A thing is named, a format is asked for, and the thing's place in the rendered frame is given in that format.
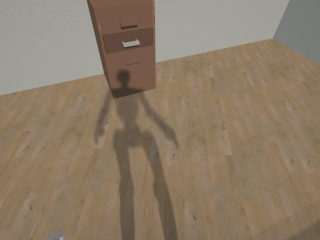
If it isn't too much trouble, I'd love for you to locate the handle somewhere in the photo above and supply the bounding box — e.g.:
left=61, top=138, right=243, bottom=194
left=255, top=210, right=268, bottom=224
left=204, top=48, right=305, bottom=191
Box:
left=120, top=20, right=139, bottom=27
left=122, top=39, right=140, bottom=48
left=125, top=58, right=141, bottom=65

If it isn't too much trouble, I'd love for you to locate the drawer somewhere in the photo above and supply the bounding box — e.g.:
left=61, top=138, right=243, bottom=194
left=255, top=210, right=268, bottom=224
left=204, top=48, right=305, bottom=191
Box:
left=102, top=27, right=153, bottom=54

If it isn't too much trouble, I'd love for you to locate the cabinet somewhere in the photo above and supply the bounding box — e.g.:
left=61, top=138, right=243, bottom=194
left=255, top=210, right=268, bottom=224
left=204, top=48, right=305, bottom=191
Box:
left=87, top=0, right=156, bottom=99

